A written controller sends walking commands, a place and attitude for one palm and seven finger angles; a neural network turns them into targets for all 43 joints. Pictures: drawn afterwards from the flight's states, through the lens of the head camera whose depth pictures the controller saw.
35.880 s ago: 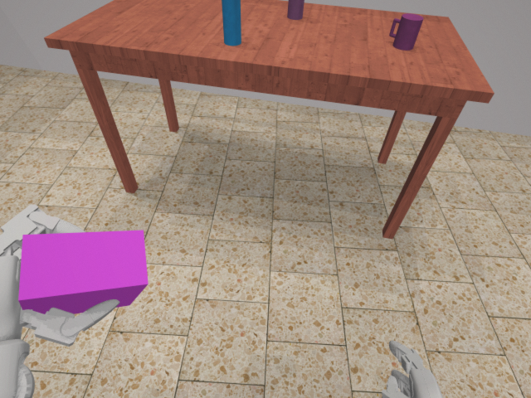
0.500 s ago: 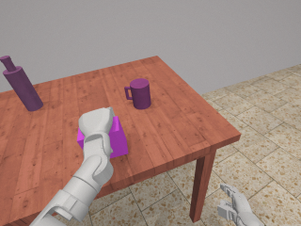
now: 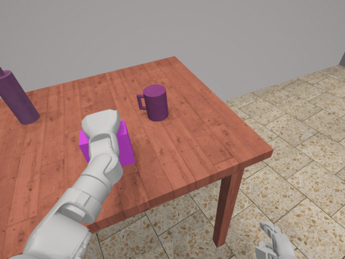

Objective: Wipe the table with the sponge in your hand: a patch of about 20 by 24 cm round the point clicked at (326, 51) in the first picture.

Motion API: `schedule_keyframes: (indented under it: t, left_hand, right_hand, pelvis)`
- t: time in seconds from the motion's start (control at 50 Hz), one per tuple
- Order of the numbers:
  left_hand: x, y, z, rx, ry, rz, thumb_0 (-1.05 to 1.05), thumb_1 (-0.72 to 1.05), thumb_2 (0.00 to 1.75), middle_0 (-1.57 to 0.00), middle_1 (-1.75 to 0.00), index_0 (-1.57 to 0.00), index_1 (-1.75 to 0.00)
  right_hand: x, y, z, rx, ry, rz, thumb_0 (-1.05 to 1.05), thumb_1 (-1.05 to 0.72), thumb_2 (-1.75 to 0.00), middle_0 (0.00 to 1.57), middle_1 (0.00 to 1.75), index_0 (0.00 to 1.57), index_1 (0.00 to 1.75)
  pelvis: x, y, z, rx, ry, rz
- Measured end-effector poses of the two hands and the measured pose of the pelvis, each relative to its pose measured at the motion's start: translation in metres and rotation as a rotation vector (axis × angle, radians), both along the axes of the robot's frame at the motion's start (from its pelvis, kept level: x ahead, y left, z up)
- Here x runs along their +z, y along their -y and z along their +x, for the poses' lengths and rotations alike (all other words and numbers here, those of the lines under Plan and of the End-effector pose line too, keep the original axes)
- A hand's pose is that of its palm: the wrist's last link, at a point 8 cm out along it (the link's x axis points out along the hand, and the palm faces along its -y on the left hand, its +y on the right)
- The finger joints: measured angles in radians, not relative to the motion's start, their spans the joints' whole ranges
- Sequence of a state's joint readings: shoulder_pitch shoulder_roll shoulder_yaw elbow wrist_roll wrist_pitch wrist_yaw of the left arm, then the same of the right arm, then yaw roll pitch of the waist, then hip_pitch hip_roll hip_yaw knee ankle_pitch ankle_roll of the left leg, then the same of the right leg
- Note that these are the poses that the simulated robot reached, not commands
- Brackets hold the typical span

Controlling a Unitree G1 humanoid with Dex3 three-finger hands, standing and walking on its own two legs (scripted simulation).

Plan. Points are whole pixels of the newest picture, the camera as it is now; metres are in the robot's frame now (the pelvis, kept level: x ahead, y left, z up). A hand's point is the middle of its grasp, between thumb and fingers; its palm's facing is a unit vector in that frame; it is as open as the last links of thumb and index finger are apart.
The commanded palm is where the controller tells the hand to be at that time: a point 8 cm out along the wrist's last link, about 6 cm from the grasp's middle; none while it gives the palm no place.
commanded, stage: wipe forward along the third lane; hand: left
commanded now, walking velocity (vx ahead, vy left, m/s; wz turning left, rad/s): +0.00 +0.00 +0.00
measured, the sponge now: (110, 151) +0.37 +0.21 +0.06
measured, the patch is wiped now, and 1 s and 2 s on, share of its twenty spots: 0.95 1.00 1.00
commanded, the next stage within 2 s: wipe back along the third lane in 0.68 s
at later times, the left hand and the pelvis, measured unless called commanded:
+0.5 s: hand (104, 126) +0.43 +0.23 +0.10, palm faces -0.03 -0.03 -1.00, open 10.1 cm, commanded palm +0.40 +0.23 +0.13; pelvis +0.01 +0.02 +0.00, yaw +0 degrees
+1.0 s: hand (102, 124) +0.44 +0.24 +0.10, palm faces +0.02 -0.01 -1.00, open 10.1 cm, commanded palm +0.40 +0.23 +0.13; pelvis +0.02 +0.04 +0.00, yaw +0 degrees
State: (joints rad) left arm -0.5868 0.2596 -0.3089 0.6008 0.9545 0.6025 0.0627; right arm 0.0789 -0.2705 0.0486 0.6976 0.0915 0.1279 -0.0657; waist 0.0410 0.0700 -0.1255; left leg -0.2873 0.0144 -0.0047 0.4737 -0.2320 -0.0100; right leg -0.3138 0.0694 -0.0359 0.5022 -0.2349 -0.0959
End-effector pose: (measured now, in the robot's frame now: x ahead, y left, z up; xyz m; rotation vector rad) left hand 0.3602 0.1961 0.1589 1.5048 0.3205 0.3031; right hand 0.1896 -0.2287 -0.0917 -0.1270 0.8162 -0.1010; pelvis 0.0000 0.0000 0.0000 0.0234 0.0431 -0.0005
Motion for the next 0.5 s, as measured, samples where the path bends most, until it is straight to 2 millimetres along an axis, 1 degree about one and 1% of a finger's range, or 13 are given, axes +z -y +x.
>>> schedule_keyframes:
  t: [0.24,0.42,0.5]
  left_hand:
    - [0.001,-0.012,0.026,-0.007,-0.015,0.014,0.00,-0.53,1.08,-0.72,-1.33,-0.75,-1.33]
    - [0.001,-0.024,0.045,-0.001,-0.028,0.016,0.00,-0.53,1.08,-0.72,-1.33,-0.75,-1.33]
    - [0.000,-0.029,0.050,-0.005,-0.028,0.010,0.00,-0.53,1.08,-0.72,-1.34,-0.75,-1.33]
  right_hand:
    - [-0.013,0.002,-0.023,-0.035,-0.091,-0.015,0.01,-0.91,-0.90,0.20,0.30,0.20,0.30]
    - [-0.016,0.000,-0.033,-0.059,-0.134,-0.026,0.01,-0.91,-0.90,0.20,0.30,0.20,0.30]
    - [-0.016,-0.001,-0.036,-0.069,-0.147,-0.028,0.01,-0.91,-0.90,0.20,0.30,0.20,0.30]
  pelvis:
    - [0.001,-0.006,0.004,0.004,-0.032,-0.005]
    - [0.001,-0.012,0.008,0.000,-0.053,-0.010]
    - [0.002,-0.016,0.011,-0.003,-0.062,-0.013]
